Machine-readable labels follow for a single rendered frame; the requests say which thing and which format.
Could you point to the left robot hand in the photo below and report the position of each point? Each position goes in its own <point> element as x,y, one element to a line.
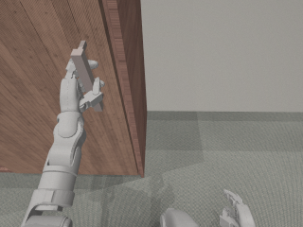
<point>72,89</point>

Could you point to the robot left upper arm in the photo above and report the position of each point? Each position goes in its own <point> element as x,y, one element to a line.
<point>49,221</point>

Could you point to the robot right thigh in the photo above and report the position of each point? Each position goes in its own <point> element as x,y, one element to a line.
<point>177,218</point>

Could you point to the robot left forearm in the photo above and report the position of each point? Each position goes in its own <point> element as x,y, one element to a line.
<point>55,189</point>

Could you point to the right robot hand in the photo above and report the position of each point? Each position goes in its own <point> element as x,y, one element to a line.
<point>241,217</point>

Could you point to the handle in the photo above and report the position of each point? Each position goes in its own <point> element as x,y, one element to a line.
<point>82,65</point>

